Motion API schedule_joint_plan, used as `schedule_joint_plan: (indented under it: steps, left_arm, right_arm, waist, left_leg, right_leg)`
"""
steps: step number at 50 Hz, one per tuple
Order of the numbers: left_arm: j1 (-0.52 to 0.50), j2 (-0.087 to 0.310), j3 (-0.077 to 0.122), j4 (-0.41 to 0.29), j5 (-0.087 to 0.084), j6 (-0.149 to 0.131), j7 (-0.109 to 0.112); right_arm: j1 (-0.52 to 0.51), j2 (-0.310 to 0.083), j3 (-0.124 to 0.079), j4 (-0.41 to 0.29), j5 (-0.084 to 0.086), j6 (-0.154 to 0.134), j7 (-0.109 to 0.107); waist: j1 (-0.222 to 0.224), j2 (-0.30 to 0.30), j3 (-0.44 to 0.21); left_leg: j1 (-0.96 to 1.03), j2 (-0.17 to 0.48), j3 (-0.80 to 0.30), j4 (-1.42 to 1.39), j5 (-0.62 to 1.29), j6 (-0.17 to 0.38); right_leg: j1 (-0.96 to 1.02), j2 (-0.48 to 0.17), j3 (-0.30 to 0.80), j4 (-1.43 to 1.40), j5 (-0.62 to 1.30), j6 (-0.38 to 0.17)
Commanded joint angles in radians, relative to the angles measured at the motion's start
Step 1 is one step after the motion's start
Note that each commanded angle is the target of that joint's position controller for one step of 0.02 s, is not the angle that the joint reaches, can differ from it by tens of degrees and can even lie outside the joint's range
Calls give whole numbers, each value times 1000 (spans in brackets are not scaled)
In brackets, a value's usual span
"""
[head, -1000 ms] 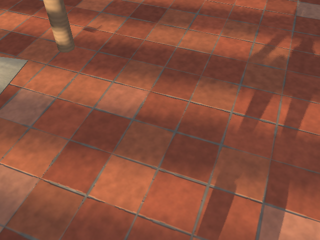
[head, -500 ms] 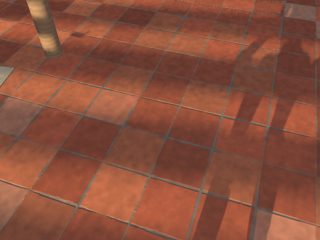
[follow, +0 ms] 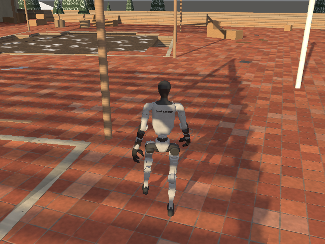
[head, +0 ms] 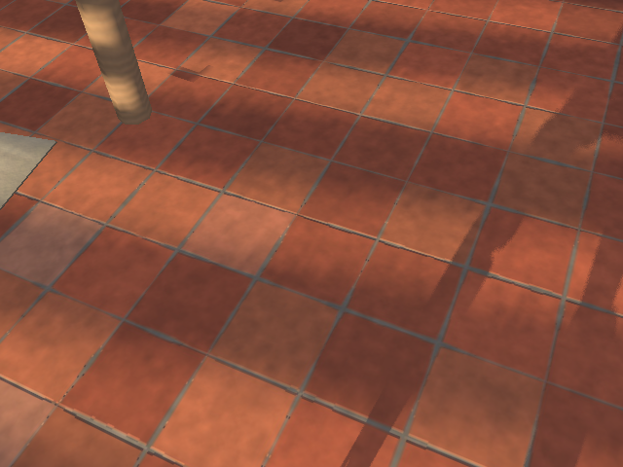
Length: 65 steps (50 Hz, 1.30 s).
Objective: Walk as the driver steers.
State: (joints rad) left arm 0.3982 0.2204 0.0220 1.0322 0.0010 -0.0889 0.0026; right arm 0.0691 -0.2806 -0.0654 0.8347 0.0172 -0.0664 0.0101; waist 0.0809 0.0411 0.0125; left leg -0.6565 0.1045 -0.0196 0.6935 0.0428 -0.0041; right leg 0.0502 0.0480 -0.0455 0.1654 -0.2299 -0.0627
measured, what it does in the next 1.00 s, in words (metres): walks ahead, turning right: left foot, then right foot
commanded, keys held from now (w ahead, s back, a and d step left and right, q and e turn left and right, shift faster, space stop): w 0.22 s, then w+e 0.12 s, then e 0.32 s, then no key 0.34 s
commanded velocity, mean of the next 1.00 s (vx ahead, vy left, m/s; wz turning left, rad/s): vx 0.27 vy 0.00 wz -0.23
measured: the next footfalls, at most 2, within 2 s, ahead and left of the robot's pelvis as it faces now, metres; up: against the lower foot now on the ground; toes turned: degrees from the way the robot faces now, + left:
left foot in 0.18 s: +0.31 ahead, +0.14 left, +0.00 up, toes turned +2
right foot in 0.68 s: +0.51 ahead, -0.10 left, +0.00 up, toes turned -13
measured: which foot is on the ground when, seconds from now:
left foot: up 0.00-0.16, down 0.18-0.68, up 0.70-1.00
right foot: down 0.00-0.20, up 0.22-0.66, down 0.68-1.00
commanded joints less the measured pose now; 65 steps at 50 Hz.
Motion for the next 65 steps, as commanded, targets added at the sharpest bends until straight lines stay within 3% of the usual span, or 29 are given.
schedule_joint_plan:
  steps: [1, 6, 8, 9, 10, 11, 12, 13, 15, 17, 21, 24, 28, 31, 33, 34, 35, 36, 37, 38, 42, 50, 53, 55, 56, 57, 58, 60, 65]
  left_arm:
    - [41, 176, 34, -27, -7, -2, 11]
    - [62, 198, 50, -18, -14, 21, 14]
    - [37, 224, 60, -28, -9, 31, 16]
    - [21, 214, 56, -36, -5, 39, 17]
    - [23, 184, 41, -62, 10, 38, 17]
    - [156, 33, 0, -68, 5, 16, 1]
    - [82, 124, 20, -59, -26, -12, -4]
    - [-21, 189, 41, -102, -58, -28, -6]
    - [-95, 175, 49, -116, -48, -28, 9]
    - [-40, 127, 52, -103, -38, 6, 12]
    - [-85, 103, 54, -152, -22, 43, 22]
    - [-181, 86, 45, -199, -8, 37, -1]
    - [-274, 101, 46, -265, -6, 44, -32]
    - [-256, 148, 66, -300, -1, 52, -52]
    - [-94, 212, 103, -268, -2, 44, -51]
    - [-45, 308, 129, -277, 4, 44, -29]
    - [-92, 360, 123, -312, 25, 48, -17]
    - [-93, 271, 100, -337, 22, 49, -22]
    - [-170, 228, 88, -356, 15, 47, -22]
    - [-218, 193, 78, -353, -2, 51, -17]
    - [-271, 182, 68, -350, 24, 58, 0]
    - [-280, 169, 59, -317, 22, 73, 18]
    - [-286, 145, 46, -298, 9, 81, 18]
    - [-228, 113, 34, -275, 12, 76, 16]
    - [-186, 104, 37, -281, 20, 68, 9]
    - [-234, 98, 36, -282, 27, 67, 8]
    - [-273, 115, 41, -286, 24, 70, 9]
    - [-282, 127, 47, -277, 16, 83, 16]
    - [-268, 111, 48, -245, 11, 82, 12]
  right_arm:
    - [-175, -21, 9, -99, 4, -20, 17]
    - [-229, -48, 10, -133, 9, -36, 47]
    - [-94, -104, -16, -100, 7, -36, 42]
    - [84, -146, -40, -46, 8, -33, 33]
    - [281, -203, -58, 1, -6, -28, 20]
    - [351, -257, -67, 32, -13, -24, 23]
    - [325, -158, -39, 30, -7, -23, 21]
    - [231, -123, -27, 19, -6, -27, 16]
    - [107, -69, -12, 9, -20, -44, 18]
    - [73, -38, -4, 23, -32, -57, 24]
    - [56, -85, -12, 51, -42, -64, 6]
    - [49, -114, -15, 48, -38, -45, -24]
    - [104, -153, -23, 66, -16, -10, -49]
    - [86, -174, -35, 57, 6, 23, -61]
    - [82, -155, -33, 39, 7, 46, -68]
    - [141, -121, -18, 24, -26, 44, -60]
    - [233, -34, 11, 5, -56, 33, -40]
    - [211, -104, 0, 27, -25, 27, -23]
    - [141, -129, -9, 12, 9, 32, -20]
    - [106, -120, -10, 16, 6, 42, -31]
    - [127, -110, -19, 35, -12, 78, -57]
    - [75, -88, -9, 50, -10, 76, -63]
    - [119, -71, -5, 78, -14, 63, -50]
    - [145, -113, -6, 87, -41, 54, -41]
    - [107, -186, -20, 86, -34, 55, -43]
    - [88, -122, -9, 96, -29, 51, -37]
    - [69, -88, 2, 92, -33, 43, -34]
    - [66, -99, 3, 98, -32, 27, -32]
    - [129, -92, 8, 135, -20, 23, -42]
  waist:
    - [13, -99, 111]
    - [-18, -117, 106]
    - [-102, -161, -5]
    - [-191, -158, -112]
    - [-255, -87, -259]
    - [-171, 192, -423]
    - [-213, 136, -388]
    - [-196, 107, -205]
    - [-127, -16, -56]
    - [-71, 26, -34]
    - [-33, 21, 39]
    - [-59, 22, 24]
    - [-96, 14, -17]
    - [-65, 31, -32]
    - [10, -23, -109]
    - [7, -208, -186]
    - [-95, -356, -305]
    - [-35, -207, -432]
    - [-40, -143, -318]
    - [-58, -62, -220]
    - [-108, -136, -141]
    - [-72, -166, -113]
    - [-103, -148, -90]
    - [-96, -72, -80]
    - [-23, 73, -63]
    - [-39, 120, -58]
    - [-51, 105, -38]
    - [-62, 84, -24]
    - [-89, -4, -38]
  left_leg:
    - [-27, -29, 36, -112, 67, 3]
    - [15, -61, 46, -203, -46, 62]
    - [225, -125, 89, -197, -109, 102]
    - [460, -142, 102, -213, -78, 136]
    - [816, 24, -86, -153, -86, 198]
    - [1145, 275, -607, -262, -357, 368]
    - [1099, 281, -714, -384, -444, 344]
    - [942, 255, -538, -412, -391, 293]
    - [651, 185, -305, -479, -207, 241]
    - [522, 142, -183, -539, -156, 218]
    - [412, 130, 27, -546, 297, 221]
    - [408, 74, 159, -523, 343, 191]
    - [567, 125, 168, -448, 349, 178]
    - [645, 163, 165, -307, 417, 143]
    - [613, 91, 197, -19, 400, 82]
    - [429, 8, 216, 266, 60, 12]
    - [103, -188, 122, 604, -773, -51]
    - [89, -147, -70, 682, -751, -31]
    - [31, -107, -60, 671, -670, -17]
    - [22, -62, -45, 599, -598, -18]
    - [196, -50, -24, 416, -466, -40]
    - [310, -46, -15, 61, -387, -60]
    - [422, -69, 20, -178, -281, -29]
    - [525, 20, -73, -302, -132, 25]
    - [483, 84, -135, -287, -116, 78]
    - [363, 78, -145, -330, -295, 99]
    - [318, 50, -127, -351, -378, 71]
    - [310, 12, -85, -339, -352, 26]
    - [391, -19, -48, -278, -224, 21]
  right_leg:
    - [-50, -251, 110, -82, 252, -110]
    - [94, -312, 98, 25, 489, -101]
    - [116, -303, 81, 196, 863, -81]
    - [53, -261, 48, 392, 936, -53]
    - [-199, -217, 36, 687, 660, -28]
    - [-594, -4, 56, 1059, -145, 38]
    - [-703, -16, 198, 1191, -329, 19]
    - [-773, -68, 184, 1212, -267, 3]
    - [-699, -157, 152, 1098, -112, 5]
    - [-591, -194, 164, 1038, -61, 10]
    - [-615, -180, 144, 892, 14, 60]
    - [-560, -158, 65, 642, 227, 71]
    - [-564, -133, 35, 490, 275, 58]
    - [-541, -99, 10, 448, 131, 13]
    - [-334, -25, -17, 319, 221, -41]
    - [-121, -181, 211, 304, 687, -112]
    - [137, -429, 620, 321, 1004, -335]
    - [126, -433, 633, 262, 808, -353]
    - [33, -390, 515, 240, 653, -307]
    - [-82, -338, 422, 216, 504, -243]
    - [-335, -243, 295, 132, 347, -196]
    - [-343, -224, 291, 93, 2, -168]
    - [-349, -200, 286, 135, -62, -123]
    - [-399, -140, 244, 206, -86, -35]
    - [-411, -51, 150, 253, -92, 2]
    - [-308, -25, 101, 276, -38, 30]
    - [-259, -34, 109, 288, 12, 29]
    - [-235, -49, 127, 299, 79, 7]
    - [-242, -64, 140, 296, 198, -6]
